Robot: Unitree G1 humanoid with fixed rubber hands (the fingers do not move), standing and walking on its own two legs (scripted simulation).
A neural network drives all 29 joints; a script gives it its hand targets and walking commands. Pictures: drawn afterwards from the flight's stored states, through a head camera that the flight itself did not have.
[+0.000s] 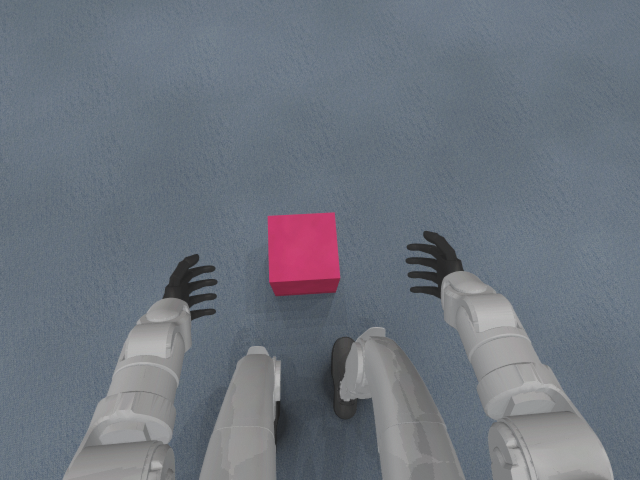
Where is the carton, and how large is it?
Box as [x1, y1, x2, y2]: [268, 212, 339, 295]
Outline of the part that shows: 334,212 268,216 269,282 275,295 335,292 339,280 339,268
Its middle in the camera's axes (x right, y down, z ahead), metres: -0.05 +0.05 +1.05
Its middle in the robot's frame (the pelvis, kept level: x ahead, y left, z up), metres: +0.51 +0.05 -0.58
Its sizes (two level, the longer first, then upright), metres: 0.174 0.173 0.183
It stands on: the floor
